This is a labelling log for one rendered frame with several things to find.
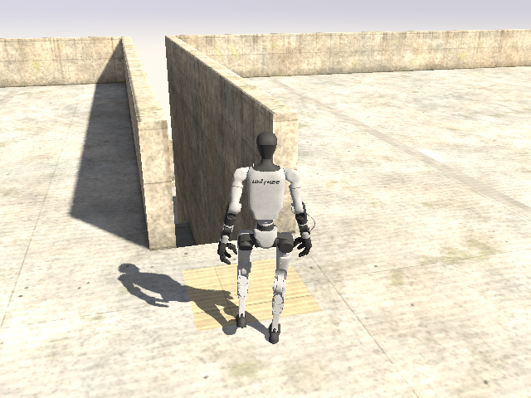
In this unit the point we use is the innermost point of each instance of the robot right upper arm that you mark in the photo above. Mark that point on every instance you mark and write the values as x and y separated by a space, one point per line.
292 176

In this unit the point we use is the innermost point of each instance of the right robot forearm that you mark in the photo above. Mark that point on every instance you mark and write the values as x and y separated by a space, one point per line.
303 223

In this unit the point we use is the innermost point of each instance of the robot left upper arm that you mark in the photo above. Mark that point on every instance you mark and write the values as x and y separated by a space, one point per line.
236 189

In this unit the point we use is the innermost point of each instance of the robot left thigh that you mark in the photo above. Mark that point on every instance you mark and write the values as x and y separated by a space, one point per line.
245 242

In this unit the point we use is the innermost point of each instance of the left robot forearm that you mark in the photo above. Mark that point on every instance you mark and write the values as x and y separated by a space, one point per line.
227 227

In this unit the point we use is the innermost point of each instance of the right robot hand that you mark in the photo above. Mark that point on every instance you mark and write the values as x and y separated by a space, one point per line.
305 243

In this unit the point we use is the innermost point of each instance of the left robot hand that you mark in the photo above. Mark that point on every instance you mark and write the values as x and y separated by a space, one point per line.
223 253

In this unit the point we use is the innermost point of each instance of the robot left foot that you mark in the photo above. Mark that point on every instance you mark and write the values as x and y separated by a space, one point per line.
241 321

